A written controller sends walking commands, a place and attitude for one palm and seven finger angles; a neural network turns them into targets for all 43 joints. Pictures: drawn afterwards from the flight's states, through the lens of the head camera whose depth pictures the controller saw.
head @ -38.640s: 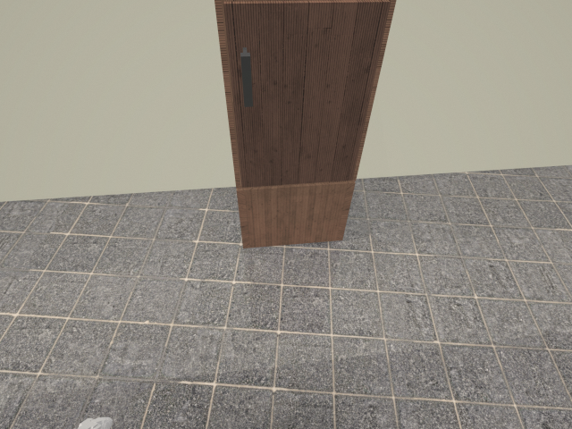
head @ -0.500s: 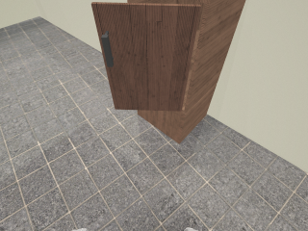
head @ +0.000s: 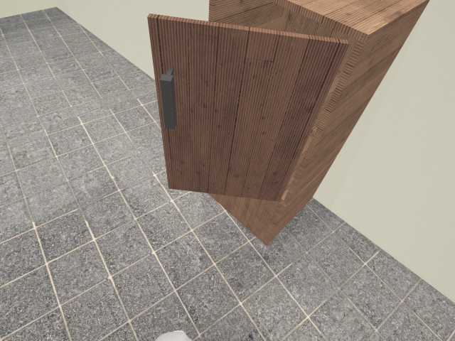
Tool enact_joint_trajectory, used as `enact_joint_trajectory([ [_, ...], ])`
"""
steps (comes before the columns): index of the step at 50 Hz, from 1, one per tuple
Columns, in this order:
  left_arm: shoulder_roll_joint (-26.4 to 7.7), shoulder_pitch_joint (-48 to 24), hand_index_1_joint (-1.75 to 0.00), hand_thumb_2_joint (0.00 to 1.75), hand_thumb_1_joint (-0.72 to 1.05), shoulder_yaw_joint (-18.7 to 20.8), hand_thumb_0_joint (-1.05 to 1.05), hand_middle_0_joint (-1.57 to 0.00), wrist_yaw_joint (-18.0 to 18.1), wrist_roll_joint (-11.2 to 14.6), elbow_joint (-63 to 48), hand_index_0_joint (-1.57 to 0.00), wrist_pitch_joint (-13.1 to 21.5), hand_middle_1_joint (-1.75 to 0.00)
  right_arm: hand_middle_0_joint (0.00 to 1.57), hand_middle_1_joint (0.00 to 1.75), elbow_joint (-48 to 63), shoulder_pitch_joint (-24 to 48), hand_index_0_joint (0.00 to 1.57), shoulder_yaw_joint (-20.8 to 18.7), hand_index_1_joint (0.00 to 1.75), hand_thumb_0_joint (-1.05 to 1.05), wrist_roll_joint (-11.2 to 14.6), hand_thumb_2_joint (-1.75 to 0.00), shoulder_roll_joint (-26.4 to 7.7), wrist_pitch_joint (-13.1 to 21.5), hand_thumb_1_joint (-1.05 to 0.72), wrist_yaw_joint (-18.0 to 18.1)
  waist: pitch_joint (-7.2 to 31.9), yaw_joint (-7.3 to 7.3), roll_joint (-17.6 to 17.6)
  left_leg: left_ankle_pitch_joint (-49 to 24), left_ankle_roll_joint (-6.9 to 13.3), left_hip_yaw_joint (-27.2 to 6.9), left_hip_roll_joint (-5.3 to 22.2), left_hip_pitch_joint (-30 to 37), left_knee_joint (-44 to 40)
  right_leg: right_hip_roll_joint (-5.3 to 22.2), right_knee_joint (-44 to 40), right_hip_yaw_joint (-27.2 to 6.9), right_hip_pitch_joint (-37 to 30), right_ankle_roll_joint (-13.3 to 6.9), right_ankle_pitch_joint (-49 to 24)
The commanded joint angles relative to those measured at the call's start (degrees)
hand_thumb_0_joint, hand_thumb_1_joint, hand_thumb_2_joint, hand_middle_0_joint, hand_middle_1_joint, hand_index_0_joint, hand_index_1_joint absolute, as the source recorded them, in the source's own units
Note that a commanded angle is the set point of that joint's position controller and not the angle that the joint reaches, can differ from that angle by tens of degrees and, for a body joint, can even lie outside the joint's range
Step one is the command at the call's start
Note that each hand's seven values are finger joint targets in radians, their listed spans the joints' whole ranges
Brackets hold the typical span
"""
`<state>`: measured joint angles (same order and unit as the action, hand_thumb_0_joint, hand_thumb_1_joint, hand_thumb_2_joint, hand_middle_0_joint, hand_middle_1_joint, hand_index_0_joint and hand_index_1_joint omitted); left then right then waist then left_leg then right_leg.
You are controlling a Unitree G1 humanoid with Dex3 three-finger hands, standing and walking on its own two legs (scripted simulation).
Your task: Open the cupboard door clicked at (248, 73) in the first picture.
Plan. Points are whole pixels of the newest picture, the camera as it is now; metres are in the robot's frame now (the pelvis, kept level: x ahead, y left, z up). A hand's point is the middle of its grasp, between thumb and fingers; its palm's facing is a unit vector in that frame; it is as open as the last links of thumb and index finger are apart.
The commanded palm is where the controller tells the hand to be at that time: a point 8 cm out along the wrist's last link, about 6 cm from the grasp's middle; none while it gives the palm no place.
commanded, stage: come to a stop and stand still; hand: left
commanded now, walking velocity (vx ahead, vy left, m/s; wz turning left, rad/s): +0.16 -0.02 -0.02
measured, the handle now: (170, 98) +0.61 +0.20 +0.06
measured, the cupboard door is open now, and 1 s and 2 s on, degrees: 40 40 40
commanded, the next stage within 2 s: look again from close up in 1.08 s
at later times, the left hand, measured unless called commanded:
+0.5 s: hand out of the picture +0.14 +0.16 -0.16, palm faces -0.02 -0.97 -0.25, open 7.4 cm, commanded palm none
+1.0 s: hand out of the picture +0.06 +0.20 -0.16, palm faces -0.02 -0.97 -0.25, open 7.4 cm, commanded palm none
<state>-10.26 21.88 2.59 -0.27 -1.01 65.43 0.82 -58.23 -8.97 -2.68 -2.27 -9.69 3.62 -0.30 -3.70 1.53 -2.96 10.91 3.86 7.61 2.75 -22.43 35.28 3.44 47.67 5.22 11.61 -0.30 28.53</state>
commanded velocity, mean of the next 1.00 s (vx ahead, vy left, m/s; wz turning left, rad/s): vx -0.08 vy -0.01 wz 0.00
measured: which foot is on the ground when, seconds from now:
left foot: down 0.00-0.42, up 0.44-0.66, down 0.68-1.00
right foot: up 0.00-0.40, down 0.42-1.00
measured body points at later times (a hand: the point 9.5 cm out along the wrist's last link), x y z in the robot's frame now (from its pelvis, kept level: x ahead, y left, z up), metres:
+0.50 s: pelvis +0.05 -0.03 +0.01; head +0.09 -0.04 +0.46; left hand +0.14 +0.21 -0.14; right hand +0.07 -0.27 -0.15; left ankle +0.06 +0.08 -0.71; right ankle +0.04 -0.14 -0.72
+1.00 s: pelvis +0.04 +0.00 +0.01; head +0.05 -0.01 +0.46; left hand +0.06 +0.25 -0.14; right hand +0.09 -0.23 -0.14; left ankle +0.04 +0.09 -0.72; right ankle +0.04 -0.14 -0.72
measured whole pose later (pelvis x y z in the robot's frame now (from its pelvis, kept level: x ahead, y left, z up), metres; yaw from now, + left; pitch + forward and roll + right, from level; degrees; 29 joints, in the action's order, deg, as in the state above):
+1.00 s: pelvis +0.04 +0.00 +0.01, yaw -2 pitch -1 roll +0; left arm -11.4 15.8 -0.3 1.5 -1.2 59.7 -0.4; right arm -56.0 -13.8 -0.6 -1.3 -10.8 0.5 0.6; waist -2.0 0.7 1.1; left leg 16.3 2.9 5.3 -1.0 -12.8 30.0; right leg 3.3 30.5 1.2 13.8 1.6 15.7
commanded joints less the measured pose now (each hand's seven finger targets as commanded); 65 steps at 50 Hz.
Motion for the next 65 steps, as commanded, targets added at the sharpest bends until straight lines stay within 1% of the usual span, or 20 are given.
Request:
enact_joint_trajectory([
  [1, -2.63, -4.9, -0.3, 0.9, 0.9, 0.58, 0.0, -0.2, 0.15, -0.38, -6.48, -0.2, 1.62, -0.3, 0.2, 0.3, -0.23, -10.62, 0.2, -0.82, 0.3, 0.0, 0.66, -0.9, -7.91, -0.41, -0.9, 1.83, 1.7, -3.54, 11.95, 2.65, 6.54, -21.99, 17.51, 12.05, -23.23, 3.25, 20.81, -4.97, 21.5, -0.57, -4.33],
  [4, -0.38, -0.66, -0.3, 0.9, 0.9, -0.2, 0.0, -0.2, 0.57, 0.02, -4.13, -0.2, 0.13, -0.3, 0.2, 0.3, -0.01, -7.27, 0.2, 0.83, 0.3, 0.0, 0.96, -0.9, -5.17, 0.37, -0.9, 2.54, 4.47, -0.37, 7.67, -22.25, 4.26, -11.42, 13.78, 8.97, -20.85, 3.38, 10.58, -5.58, 12.9, 1.22, -9.48],
  [6, -0.23, 0.43, -0.3, 0.9, 0.9, -0.38, 0.0, -0.2, 1.25, 0.09, -3.78, -0.2, -1.28, -0.3, 0.2, 0.3, 0.17, -5.86, 0.2, 0.63, 0.3, 0.0, 0.99, -0.9, -5.39, -0.39, -0.9, 2.96, 6.48, 0.03, 5.94, -29.25, 4.49, -8.93, 13.82, 9.0, -18.83, 2.04, 3.99, -4.18, 8.46, 2.1, -9.28],
  [13, -3.35, -6.21, -0.3, 0.9, 0.9, 1.0, 0.0, -0.2, 1.36, -0.44, -8.52, -0.2, -3.77, -0.3, 0.2, 0.3, -0.22, -5.96, 0.2, -1.36, 0.3, 0.0, 0.53, -0.9, -8.75, -3.57, -0.9, 3.62, 2.25, -1.84, 11.78, -26.05, 5.87, -12.41, 16.04, 8.84, -16.18, -0.57, -1.06, -2.94, 9.64, 1.42, -4.2],
  [17, -3.46, -6.46, -0.3, 0.9, 0.9, 1.05, 0.0, -0.2, 1.6, -0.12, -10.31, -0.2, -3.3, -0.3, 0.2, 0.3, -0.05, -6.38, 0.2, -2.28, 0.3, 0.0, 0.71, -0.9, -10.15, -4.0, -0.9, 3.33, 5.81, -1.42, 12.45, -29.23, 4.72, -12.39, 14.94, 11.55, -12.4, -1.56, -11.19, -1.96, 4.39, 0.78, -9.5],
  [19, -5.3, -4.35, -0.3, 0.9, 0.9, 1.25, 0.0, -0.2, 1.81, -0.23, -10.41, -0.2, -2.38, -0.3, 0.2, 0.3, 0.35, -6.56, 0.2, -2.31, 0.3, 0.0, 1.21, -0.9, -9.03, -4.08, -0.9, 2.89, 7.09, -0.23, 7.32, -22.24, 1.11, -10.74, 11.03, 9.08, -7.08, 0.29, -23.53, -4.51, -2.87, -0.09, -24.19],
  [21, -10.55, -6.57, -0.3, 0.9, 0.9, 1.41, 0.0, -0.2, 2.16, -0.56, -10.7, -0.2, -1.33, -0.3, 0.2, 0.3, 1.55, -7.44, 0.2, -1.6, 0.3, 0.0, 2.0, -0.9, -3.9, -4.63, -0.9, 1.76, 6.8, -1.89, -7.56, 11.51, -5.28, -1.83, -1.02, 2.16, 3.85, 16.1, -26.48, -16.53, -4.19, -7.83, -46.14],
  [22, -10.86, -6.75, -0.3, 0.9, 0.9, 1.09, 0.0, -0.2, 2.26, -0.44, -10.99, -0.2, -0.98, -0.3, 0.2, 0.3, 1.97, -5.69, 0.2, -1.33, 0.3, 0.0, 1.85, -0.9, -3.23, -5.6, -0.9, 1.73, 6.85, -0.73, -6.66, 21.09, -5.58, -4.16, -2.22, 2.17, 10.93, 18.47, -27.65, -17.93, -1.82, -11.26, -48.83],
  [25, -9.28, -9.7, -0.3, 0.9, 0.9, 1.03, 0.0, -0.2, 2.92, -0.37, -10.51, -0.2, -0.43, -0.3, 0.2, 0.3, 1.01, -4.98, 0.2, -0.83, 0.3, 0.0, 1.94, -0.9, -3.45, -5.88, -0.9, 1.89, 6.66, -1.47, -7.27, 20.26, -6.17, -7.18, -1.5, -1.42, 15.67, 14.89, -23.93, -14.11, -7.03, -11.81, -59.35],
  [29, -10.17, -9.37, -0.3, 0.9, 0.9, 1.31, 0.0, -0.2, 2.81, -0.16, -9.61, -0.2, -0.5, -0.3, 0.2, 0.3, -0.05, -5.22, 0.2, -0.28, 0.3, 0.0, 1.97, -0.9, -2.91, -5.48, -0.9, 1.59, 5.23, -0.97, -4.9, 13.48, -6.86, -5.02, -2.19, 4.09, 0.57, 12.57, -23.07, -12.85, -6.73, -9.41, -53.32],
  [31, -9.62, -10.53, -0.3, 0.9, 0.9, 1.18, 0.0, -0.2, 2.65, 0.37, -9.0, -0.2, -0.55, -0.3, 0.2, 0.3, -1.52, -7.91, 0.2, -0.03, 0.3, 0.0, 1.84, -0.9, -2.99, -4.86, -0.9, 1.6, 5.32, -2.22, -5.19, 2.53, -6.3, -5.07, -1.82, 11.84, -11.53, 10.43, -21.58, -11.68, -3.01, -6.22, -43.71],
  [32, -8.14, -10.25, -0.3, 0.9, 0.9, 0.83, 0.0, -0.2, 2.39, 0.69, -9.13, -0.2, -0.67, -0.3, 0.2, 0.3, -1.7, -8.19, 0.2, -0.15, 0.3, 0.0, 1.6, -0.9, -4.51, -4.26, -0.9, 1.68, 5.8, -1.84, -0.82, -6.31, -4.85, -7.97, 1.19, 15.99, -13.3, 7.62, -20.48, -10.11, 0.52, -3.64, -35.89],
  [34, -5.38, -9.67, -0.3, 0.9, 0.9, 0.27, 0.0, -0.2, 2.41, 0.49, -9.49, -0.2, -1.23, -0.3, 0.2, 0.3, -0.75, -5.69, 0.2, -0.27, 0.3, 0.0, 1.21, -0.9, -7.29, -3.98, -0.9, 1.76, 4.13, -0.27, 4.77, -10.12, -1.57, -13.16, 7.65, 10.29, -13.44, 2.75, -22.93, -6.84, -0.59, -0.33, -20.92],
  [35, -6.36, -1.57, -0.3, 0.9, 0.9, -0.5, 0.0, -0.2, 4.56, 0.32, -6.9, -0.2, 0.32, -0.3, 0.2, 0.3, 3.94, 0.77, 0.2, -0.4, 0.3, 0.0, 2.18, -0.9, -8.52, -3.05, -0.9, 1.25, 2.05, 2.02, 6.15, -3.31, -3.67, -6.62, 4.25, 7.79, -0.85, 6.7, -24.63, -10.3, -0.15, -1.03, -32.67],
  [36, -10.27, -6.22, -0.3, 0.9, 0.9, -0.48, 0.0, -0.2, 4.1, 0.17, -9.44, -0.2, 0.93, -0.3, 0.2, 0.3, 5.0, -3.1, 0.2, 0.21, 0.3, 0.0, 1.75, -0.9, -3.93, -3.72, -0.9, 0.84, 4.41, -1.89, 4.73, 8.67, -4.49, -6.37, 0.01, 6.77, -1.49, 11.54, -26.3, -17.17, 2.27, -4.79, -24.0],
  [37, -10.55, -8.81, -0.3, 0.9, 0.9, -0.49, 0.0, -0.2, 3.73, 0.01, -10.63, -0.2, 0.97, -0.3, 0.2, 0.3, 4.57, -6.42, 0.2, 0.47, 0.3, 0.0, 1.57, -0.9, -3.69, -3.69, -0.9, 0.79, 4.35, -3.54, 4.77, 8.3, -4.21, -6.57, 0.18, 9.75, -4.14, 10.1, -25.78, -15.14, 6.06, -5.94, -14.36],
  [39, -8.17, -8.83, -0.3, 0.9, 0.9, -0.95, 0.0, -0.2, 3.27, -0.08, -11.42, -0.2, 0.67, -0.3, 0.2, 0.3, 4.55, -8.53, 0.2, 0.71, 0.3, 0.0, 0.96, -0.9, -4.76, -2.56, -0.9, 0.61, 3.47, -2.75, 13.92, -4.21, -2.22, -10.93, 3.64, 9.33, -9.75, 2.83, -18.93, -8.27, 5.03, -3.35, -15.78],
  [44, -5.98, -6.42, -0.3, 0.9, 0.9, -1.76, 0.0, -0.2, 2.55, -0.18, -9.74, -0.2, -0.2, -0.3, 0.2, 0.3, 6.38, -6.25, 0.2, 0.96, 0.3, 0.0, 1.34, -0.9, -7.38, -2.16, -0.9, 1.35, 0.25, -1.16, 4.11, -0.17, -0.32, -12.69, 4.91, 5.27, -14.56, 0.34, -19.59, -5.69, 1.95, -1.42, -13.2],
  [47, -6.42, -5.82, -0.3, 0.9, 0.9, -1.96, 0.0, -0.2, 2.27, -0.14, -9.16, -0.2, -0.44, -0.3, 0.2, 0.3, 5.82, -5.76, 0.2, 1.05, 0.3, 0.0, 1.26, -0.9, -8.31, -2.2, -0.9, 1.22, -1.07, -1.23, 4.92, 9.15, -0.58, -13.25, 4.48, 5.06, -18.11, 0.57, -20.64, -6.37, 3.1, -1.23, -11.79],
  [65, -8.64, -6.74, -0.3, 0.9, 0.9, -1.79, 0.0, -0.2, 2.02, 0.04, -5.39, -0.2, 0.47, -0.3, 0.2, 0.3, -0.8, -5.96, 0.2, 1.82, 0.3, 0.0, 1.51, -0.9, -8.43, -1.22, -0.9, 1.52, 1.93, -1.25, 2.58, -3.29, -1.2, -9.84, 3.53, 11.31, -16.16, 2.97, -23.55, -7.82, 0.49, -1.12, -19.95],
])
